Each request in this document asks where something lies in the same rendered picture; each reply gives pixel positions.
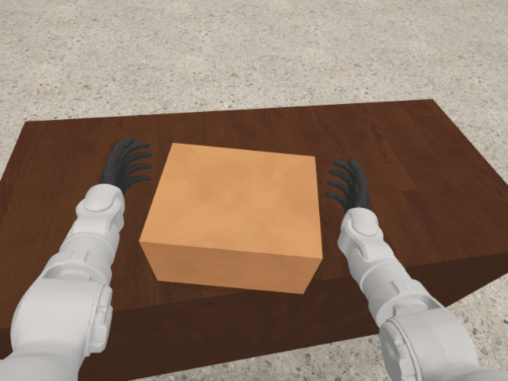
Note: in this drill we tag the robot right upper arm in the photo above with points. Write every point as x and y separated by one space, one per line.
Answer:
431 345

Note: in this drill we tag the left robot hand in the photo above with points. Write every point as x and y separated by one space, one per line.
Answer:
117 169

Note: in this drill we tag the carton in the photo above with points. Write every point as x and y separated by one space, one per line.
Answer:
237 218

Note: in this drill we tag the robot right forearm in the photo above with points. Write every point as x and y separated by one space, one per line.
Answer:
387 286

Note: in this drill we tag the pedestal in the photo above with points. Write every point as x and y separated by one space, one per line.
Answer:
442 208

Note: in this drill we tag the right robot hand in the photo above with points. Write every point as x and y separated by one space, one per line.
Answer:
356 193

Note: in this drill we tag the robot left upper arm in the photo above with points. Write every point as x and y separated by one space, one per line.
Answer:
63 321

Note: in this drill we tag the robot left forearm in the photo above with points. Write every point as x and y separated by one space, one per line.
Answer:
89 248

